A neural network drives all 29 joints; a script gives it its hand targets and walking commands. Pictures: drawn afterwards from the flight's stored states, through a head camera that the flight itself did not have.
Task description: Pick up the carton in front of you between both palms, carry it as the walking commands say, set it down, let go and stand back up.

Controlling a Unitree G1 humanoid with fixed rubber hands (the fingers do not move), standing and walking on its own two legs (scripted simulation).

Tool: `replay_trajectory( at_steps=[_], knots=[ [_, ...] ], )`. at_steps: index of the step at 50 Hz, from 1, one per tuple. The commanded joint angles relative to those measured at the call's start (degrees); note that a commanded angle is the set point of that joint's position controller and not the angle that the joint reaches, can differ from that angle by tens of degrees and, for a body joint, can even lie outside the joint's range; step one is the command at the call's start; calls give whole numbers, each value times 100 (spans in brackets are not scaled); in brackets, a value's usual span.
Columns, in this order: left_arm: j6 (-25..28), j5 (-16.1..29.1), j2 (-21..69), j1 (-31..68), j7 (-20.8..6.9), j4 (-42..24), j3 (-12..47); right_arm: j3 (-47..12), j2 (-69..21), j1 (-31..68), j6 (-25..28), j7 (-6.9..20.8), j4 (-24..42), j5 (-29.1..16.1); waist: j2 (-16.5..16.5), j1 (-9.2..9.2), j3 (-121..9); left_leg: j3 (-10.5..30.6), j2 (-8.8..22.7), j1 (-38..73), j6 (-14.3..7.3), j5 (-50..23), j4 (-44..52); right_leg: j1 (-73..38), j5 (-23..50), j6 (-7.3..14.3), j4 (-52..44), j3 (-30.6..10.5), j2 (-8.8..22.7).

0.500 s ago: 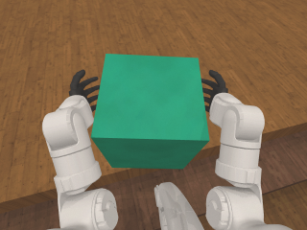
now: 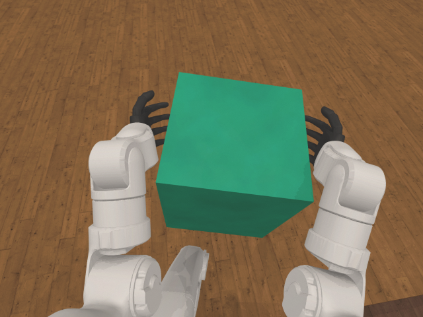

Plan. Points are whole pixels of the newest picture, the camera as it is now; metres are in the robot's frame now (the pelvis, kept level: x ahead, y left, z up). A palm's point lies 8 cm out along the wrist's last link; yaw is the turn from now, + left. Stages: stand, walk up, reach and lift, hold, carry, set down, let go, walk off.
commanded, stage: carry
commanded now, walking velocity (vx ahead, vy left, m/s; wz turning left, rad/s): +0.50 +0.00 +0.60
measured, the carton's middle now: (226, 166) +0.37 +0.04 +0.06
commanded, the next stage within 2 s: none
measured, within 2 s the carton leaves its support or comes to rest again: neither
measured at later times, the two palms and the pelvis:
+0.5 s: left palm out of the picture +0.66 +0.28 +0.32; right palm out of the picture +0.71 -0.01 +0.32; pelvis +0.32 +0.09 +0.14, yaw +11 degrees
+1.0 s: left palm out of the picture +0.84 +0.46 +0.27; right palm out of the picture +0.94 +0.18 +0.27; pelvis +0.57 +0.18 +0.15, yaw +20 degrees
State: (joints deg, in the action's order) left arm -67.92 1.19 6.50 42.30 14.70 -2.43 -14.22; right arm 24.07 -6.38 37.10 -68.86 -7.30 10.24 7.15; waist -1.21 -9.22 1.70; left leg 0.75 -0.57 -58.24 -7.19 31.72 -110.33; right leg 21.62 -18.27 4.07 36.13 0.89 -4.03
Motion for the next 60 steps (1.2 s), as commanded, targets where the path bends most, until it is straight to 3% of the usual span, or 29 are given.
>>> replay_trajectory(
  at_steps=[1,2,4,5,6,8,9,10,11,12,13,14,18,20,24,28,29,30,31,32,34,43,46,47,48,49,50,52,60],
  knots=[
    [-35,1678,4920,3487,-867,-631,3585,-3882,-3984,3751,7,8,12,-1349,198,20,-2799,509,410,-2983,-254,957,-1239,-4249,1781,1289,-1354,-2528,2421],
    [-99,1533,4714,3367,-828,-595,3471,-3894,-3887,3795,-51,-15,43,-1388,191,255,-2467,547,625,-2772,-215,932,-536,-3735,1542,964,-1729,-2127,2287],
    [-253,1318,4336,3192,-775,-521,3187,-3967,-3657,3747,-207,-85,50,-1536,297,495,-1871,-845,638,-214,96,-392,2136,-1528,1501,702,-2905,-349,1471],
    [-337,1207,4102,3060,-757,-438,2979,-4025,-3651,3815,-289,-130,4,-1627,1068,782,-1850,-1084,615,1103,84,-936,2882,-584,2194,650,-3301,447,1265],
    [-427,1056,3957,2964,-731,-306,2766,-4073,-3653,3975,-350,-172,-52,-1713,1364,980,-2037,-1330,419,2137,-55,-1565,3679,-371,4232,577,-3134,808,1252],
    [-553,734,3707,2665,-682,-118,2398,-4161,-3734,3948,-397,-230,-242,-1865,1819,1584,-2941,-1762,-405,3061,-118,-1499,4372,-1681,8401,439,-1359,1134,1373],
    [-569,537,3586,2593,-663,-103,2255,-4196,-3864,4037,-389,-220,-237,-1988,1925,2081,-3412,-1878,-792,3695,-76,-1376,4909,-2179,9443,266,-10,1273,1460],
    [-573,348,3485,2616,-628,-71,2077,-4271,-4054,4202,-365,-174,-209,-2130,1472,2348,-3620,-1413,-1082,4589,5,-1250,6344,-1961,8580,0,1984,1305,1231],
    [-513,63,3423,2453,-607,25,1908,-4226,-4174,4325,-290,-102,-289,-2262,240,2135,-3249,1730,-269,5058,-613,-467,7969,-110,3865,-308,3929,723,353],
    [-485,-266,3290,2153,-591,247,1628,-4440,-4388,4802,-233,-38,-250,-2511,-1577,1617,-3931,5048,1169,5572,-1688,-1849,8885,1081,247,-490,6438,-378,-501],
    [-444,-359,3301,2513,-555,289,1486,-4551,-4698,5174,-201,60,-232,-2776,-766,1487,-4160,4666,1015,5782,-1585,-1753,8325,1400,200,-248,7100,-1106,-196],
    [-391,-285,3497,2774,-576,200,1532,-4699,-4961,5565,-111,161,-150,-3068,-523,1552,-3736,4133,889,5359,-1486,-1882,7990,1700,-216,-167,7049,-899,-98],
    [-198,55,4008,3669,-588,-117,2060,-4814,-5608,5849,69,330,-299,-3434,-123,1632,-2985,3173,684,5558,-1121,-2319,7837,2744,-1125,-108,6171,-690,72],
    [-138,133,3948,3614,-569,-349,2207,-4493,-5323,5367,80,224,-289,-3145,55,1580,-3084,2765,859,5745,-1107,-2826,7975,2482,-2210,-179,3924,-637,243],
    [-377,483,3907,3249,-528,-189,2592,-4041,-4786,4275,-207,-2,-672,-2455,-740,1523,-3354,1819,761,5212,-958,-4299,7841,1263,-350,-301,1270,-236,249],
    [-533,524,3766,3135,-492,166,2450,-3600,-4156,4028,-456,-142,-985,-1980,-544,1186,-3334,1151,365,3701,-424,-3295,7258,-1060,636,-337,-733,158,43],
    [-569,537,3745,3084,-496,328,2392,-3517,-4043,4112,-496,-164,-1061,-1915,-242,942,-3374,941,128,2964,-230,-2641,6731,-1956,626,-89,-930,-526,507],
    [-589,570,3636,3243,-493,381,2349,-3446,-4061,4161,-534,-176,-1114,-1878,1190,733,-3493,290,-509,1773,140,-1314,5352,-2851,451,619,-1331,-2819,2054],
    [-610,667,3621,3371,-491,444,2331,-3377,-3990,4280,-562,-192,-1124,-1817,1613,654,-3360,-21,-497,921,220,396,4642,-3255,1086,1195,-1194,-3874,2689],
    [-608,740,3781,3589,-509,362,2369,-3332,-4020,4427,-560,-209,-1161,-1741,1105,518,-3263,132,-268,735,216,530,4155,-3274,1369,1369,-1001,-3963,2684],
    [-560,1042,4208,4108,-608,144,2575,-3159,-4170,4291,-526,-221,-1403,-1537,305,473,-2751,226,42,604,297,-110,3962,-2806,1487,1131,-1191,-3372,2468],
    [49,1304,5351,3794,-1050,657,2866,-3291,-5007,3395,10,-88,-1869,-979,1258,649,-2443,-959,-198,2920,660,-1884,7729,-1868,2412,209,-1661,-540,1615],
    [219,1106,5456,3222,-1048,694,2945,-3575,-5171,3124,214,-30,-1689,-1106,893,898,-2906,-1208,-258,5037,524,-2765,8882,-1488,3687,-194,-460,245,1439],
    [245,1042,5415,2961,-1039,672,2983,-3687,-5200,2887,274,-10,-1602,-1158,626,1019,-3248,-659,276,6188,361,-2623,8818,-808,3087,-432,356,430,1376],
    [247,1009,5432,2722,-1038,621,3021,-3737,-5110,2717,326,-10,-1439,-1143,-253,1053,-3598,1267,1594,7170,-41,-2364,8869,268,1479,-687,1644,559,1126],
    [265,976,5547,2618,-1037,512,3044,-3814,-5063,2726,411,-48,-1237,-1107,-1433,1040,-3597,3027,2495,8118,-807,-3514,9041,1970,-888,-798,2653,397,358],
    [309,980,5641,2475,-1052,400,3202,-3934,-5129,2680,477,-35,-892,-1165,-1122,1053,-3505,2939,2458,8068,-948,-3687,9009,2452,-1137,-670,3273,48,627],
    [397,1013,5929,1945,-1110,62,3476,-4437,-5497,2690,616,94,-106,-1446,-205,1064,-3141,1977,2138,7484,-520,-4138,9102,2435,-625,-611,2978,-70,947],
    [600,830,5834,-474,-1095,-1927,4434,-5623,-5678,578,715,578,1616,-2245,-863,1048,-2887,156,1439,7113,-56,-5367,9390,1274,712,-579,-60,628,618]
  ],
)
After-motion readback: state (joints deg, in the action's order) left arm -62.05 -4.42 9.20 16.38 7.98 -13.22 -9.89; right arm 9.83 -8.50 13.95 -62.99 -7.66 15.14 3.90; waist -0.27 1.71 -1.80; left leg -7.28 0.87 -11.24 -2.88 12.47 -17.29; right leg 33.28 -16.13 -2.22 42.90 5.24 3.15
